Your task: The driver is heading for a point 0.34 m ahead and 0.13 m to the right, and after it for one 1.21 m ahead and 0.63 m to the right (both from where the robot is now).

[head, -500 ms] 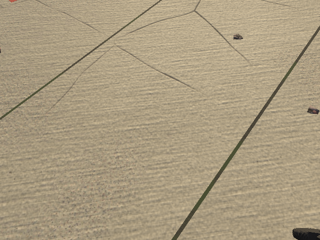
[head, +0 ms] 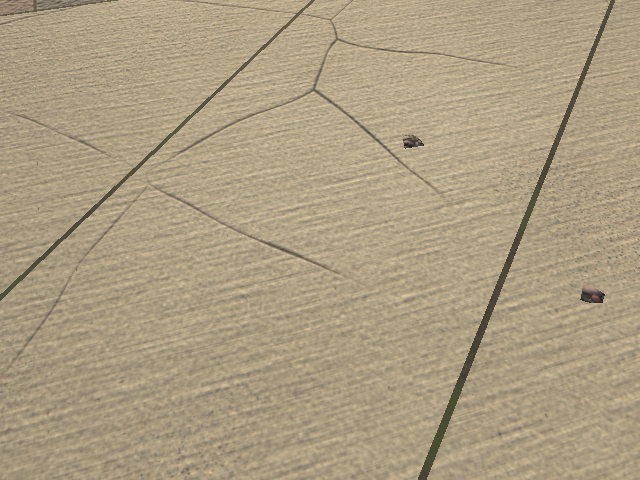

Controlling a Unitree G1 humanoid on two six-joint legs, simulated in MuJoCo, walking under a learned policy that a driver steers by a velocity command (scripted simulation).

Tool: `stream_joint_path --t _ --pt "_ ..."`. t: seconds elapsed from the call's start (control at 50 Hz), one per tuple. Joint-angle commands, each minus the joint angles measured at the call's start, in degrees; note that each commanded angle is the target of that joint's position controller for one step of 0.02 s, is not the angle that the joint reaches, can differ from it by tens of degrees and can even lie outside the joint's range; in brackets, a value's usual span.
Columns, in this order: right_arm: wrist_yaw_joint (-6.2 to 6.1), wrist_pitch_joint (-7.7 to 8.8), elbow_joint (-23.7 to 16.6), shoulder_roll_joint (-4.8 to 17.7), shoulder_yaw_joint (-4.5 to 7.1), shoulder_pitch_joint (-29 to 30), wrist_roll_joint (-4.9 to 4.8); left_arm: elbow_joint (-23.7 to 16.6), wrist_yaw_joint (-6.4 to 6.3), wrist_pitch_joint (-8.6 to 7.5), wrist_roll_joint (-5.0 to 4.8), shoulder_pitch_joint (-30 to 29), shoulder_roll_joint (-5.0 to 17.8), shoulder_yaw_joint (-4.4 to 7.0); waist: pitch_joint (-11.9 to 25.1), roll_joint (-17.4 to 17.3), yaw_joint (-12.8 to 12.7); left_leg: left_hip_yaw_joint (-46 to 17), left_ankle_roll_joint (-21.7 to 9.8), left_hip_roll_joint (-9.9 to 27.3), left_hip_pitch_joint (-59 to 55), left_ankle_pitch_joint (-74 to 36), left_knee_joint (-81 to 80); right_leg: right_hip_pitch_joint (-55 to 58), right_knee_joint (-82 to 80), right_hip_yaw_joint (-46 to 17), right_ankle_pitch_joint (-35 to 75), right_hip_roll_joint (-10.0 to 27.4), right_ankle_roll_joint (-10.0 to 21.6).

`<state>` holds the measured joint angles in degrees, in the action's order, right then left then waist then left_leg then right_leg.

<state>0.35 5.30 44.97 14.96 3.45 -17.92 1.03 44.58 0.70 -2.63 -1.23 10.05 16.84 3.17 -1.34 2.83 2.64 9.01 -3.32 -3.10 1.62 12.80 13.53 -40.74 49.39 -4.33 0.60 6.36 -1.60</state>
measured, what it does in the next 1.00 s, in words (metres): walks ahead, turning right: right foot, then left foot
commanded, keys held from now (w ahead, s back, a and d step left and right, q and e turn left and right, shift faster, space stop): w+e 0.18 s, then e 0.82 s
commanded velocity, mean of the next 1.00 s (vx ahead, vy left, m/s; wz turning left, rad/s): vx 0.21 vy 0.00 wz -0.55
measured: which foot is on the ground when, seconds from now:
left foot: down 0.00-0.22, up 0.24-0.66, down 0.68-1.00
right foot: up 0.00-0.18, down 0.20-0.68, up 0.70-1.00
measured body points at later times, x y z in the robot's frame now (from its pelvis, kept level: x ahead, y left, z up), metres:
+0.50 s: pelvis +0.24 -0.06 +0.00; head +0.30 -0.09 +0.44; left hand +0.44 +0.18 -0.10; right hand +0.35 -0.37 -0.10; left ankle +0.39 +0.09 -0.68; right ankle +0.25 -0.13 -0.74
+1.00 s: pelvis +0.33 -0.05 -0.01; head +0.37 -0.07 +0.44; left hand +0.62 +0.08 -0.11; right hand +0.29 -0.36 -0.11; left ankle +0.44 +0.03 -0.74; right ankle +0.25 -0.16 -0.71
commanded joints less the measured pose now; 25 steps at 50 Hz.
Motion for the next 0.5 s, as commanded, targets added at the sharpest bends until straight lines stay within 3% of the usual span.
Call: stream_joint_path --t 0.02,0.1,0.14,0.16,0.18,0.2,0.22,0.24,0.26,0.28,0.3,0.32,0.34,0.38,0.44,0.5 --pt "-0.73 0.78 -2.95 8.79 2.11 2.42 -0.48 -4.85 1.09 -0.74 0.22 -5.15 0.97 -0.39 -3.10 -4.54 0.70 -2.52 -6.89 16.19 2.98 -17.71 -7.00 2.30 -7.83 2.28 5.93 -0.08 0.88" --pt "-1.04 -1.07 -0.83 10.39 2.82 -0.56 -1.56 -8.40 2.73 -0.77 0.18 -9.99 1.44 -0.46 -4.31 -4.55 1.95 -0.84 -5.96 19.17 -6.84 -24.53 -2.49 -1.55 -12.96 5.05 -1.15 -1.21 3.58" --pt "-1.51 -2.05 -0.91 11.86 3.19 0.47 -1.76 -9.46 3.33 -0.56 0.09 -8.79 2.66 0.16 -1.94 -6.32 0.06 0.83 -4.59 19.42 -9.12 -40.95 3.52 2.84 -13.67 8.18 -7.05 -4.03 5.70" --pt "-1.87 -2.53 -1.11 12.74 3.41 0.99 -1.84 -9.36 3.36 -0.29 0.08 -6.14 3.86 0.83 0.57 -7.71 -1.75 1.54 -3.82 19.20 -9.60 -50.90 8.64 7.33 -13.17 10.02 -10.21 -6.25 6.96" --pt "-2.16 -3.05 -1.31 13.24 3.48 1.59 -1.87 -8.32 3.18 -0.09 -0.07 -0.28 5.91 2.01 4.05 -8.07 -5.20 2.42 -2.83 18.28 -8.34 -56.82 17.32 15.12 -13.92 11.10 -11.67 -8.71 8.57" --pt "-2.50 -3.26 -1.80 12.65 3.08 2.69 -2.08 -6.32 2.42 -0.01 0.10 8.75 9.16 3.86 8.27 -6.44 -10.33 3.73 -0.41 15.51 -1.98 -53.49 30.89 28.82 -18.87 9.92 -6.41 -10.52 10.75" --pt "-2.48 -2.48 -3.38 8.27 1.56 0.46 -0.18 -5.53 1.02 0.47 0.36 13.72 14.66 5.16 13.64 4.31 -9.91 3.17 2.83 10.92 14.18 -20.08 49.94 46.15 -18.10 -6.35 8.08 0.43 14.51" --pt "-1.48 -0.77 -5.85 3.90 -0.21 -4.12 0.15 -8.32 1.08 -0.03 1.18 9.74 17.59 5.22 23.05 14.02 -4.28 -6.73 6.51 -2.26 35.14 23.49 70.33 62.52 -24.91 -39.49 10.49 14.68 28.28" --pt "-0.60 0.76 -5.61 10.20 1.05 1.68 -1.44 -9.30 1.43 -0.22 1.14 10.01 12.72 3.99 24.99 3.07 -9.08 -16.30 5.27 1.60 38.73 21.80 72.03 62.07 -27.12 -35.33 15.29 13.68 25.93" --pt "-0.45 1.22 -7.46 10.19 0.93 5.74 -2.77 -9.37 1.35 -0.54 1.00 7.52 10.34 3.33 17.34 0.85 -8.04 -15.45 4.35 3.85 40.10 17.73 68.81 55.09 -26.38 -25.37 20.73 11.45 23.46" --pt "-1.04 1.11 -7.10 9.27 0.80 6.49 -1.89 -9.27 1.27 -0.63 0.27 4.75 9.08 3.08 10.55 -4.69 -5.44 -14.31 4.68 6.14 39.69 14.68 63.81 46.17 -26.79 -18.91 23.38 8.21 20.80" --pt "-1.61 0.50 -6.95 10.00 1.24 6.51 -0.76 -9.78 0.81 -0.44 -0.05 2.27 7.46 2.70 8.03 -4.41 -3.82 -14.01 5.11 7.72 37.37 12.45 59.55 39.89 -27.91 -15.42 23.39 6.45 19.42" --pt "-1.68 -0.42 -6.99 10.03 1.39 5.88 -0.60 -10.47 0.48 -0.21 0.78 1.00 7.31 2.49 6.78 -2.75 -2.25 -14.05 5.53 8.03 33.53 10.96 58.05 34.25 -29.36 -13.88 24.86 5.05 19.00" --pt "-1.98 -1.76 -6.67 8.10 0.92 3.93 -0.27 -10.39 0.01 -0.08 1.25 -0.12 8.23 2.81 6.62 -1.49 -0.61 -13.04 7.25 7.19 31.14 9.12 52.91 29.28 -30.19 -11.29 29.86 3.37 19.01" --pt "-2.49 -2.53 -7.07 6.39 0.19 5.73 -0.03 -9.69 -1.18 0.87 0.77 0.30 9.77 3.33 8.20 -0.01 -0.93 -12.30 9.17 5.17 30.32 3.69 42.74 27.38 -28.47 -8.52 31.52 0.87 17.27" --pt "-2.14 -2.83 -7.75 6.23 -0.08 9.71 -0.39 -9.57 -2.33 2.67 0.08 0.36 9.79 3.34 9.99 2.24 -2.38 -12.63 9.66 3.29 27.55 -4.08 34.15 26.90 -26.51 -9.11 23.62 -0.94 14.28"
